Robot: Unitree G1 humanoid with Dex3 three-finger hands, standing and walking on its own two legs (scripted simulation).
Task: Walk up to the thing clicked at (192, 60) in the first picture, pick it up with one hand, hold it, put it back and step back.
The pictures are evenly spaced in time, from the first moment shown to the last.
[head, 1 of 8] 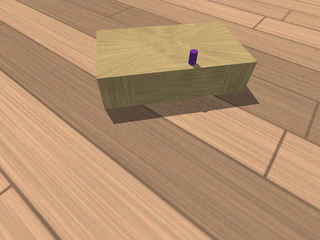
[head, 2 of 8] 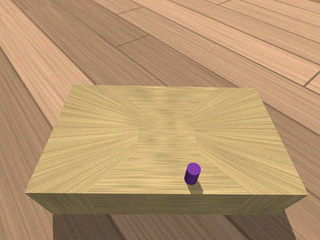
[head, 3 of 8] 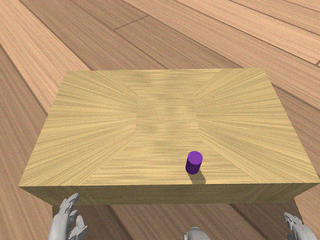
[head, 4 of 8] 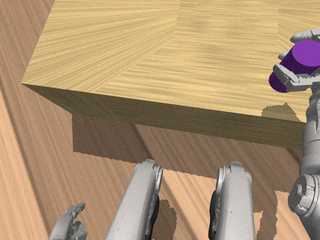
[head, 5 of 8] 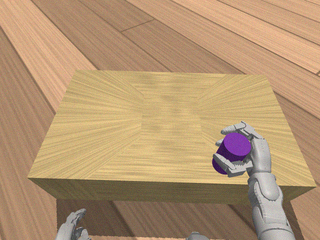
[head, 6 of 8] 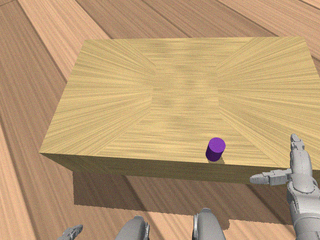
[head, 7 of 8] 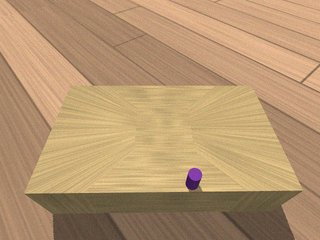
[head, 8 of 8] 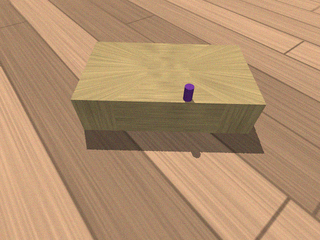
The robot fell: no
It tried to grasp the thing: yes
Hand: right
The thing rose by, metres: 0.38
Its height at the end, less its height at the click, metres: +0.00
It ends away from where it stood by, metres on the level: 0.04
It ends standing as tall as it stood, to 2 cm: yes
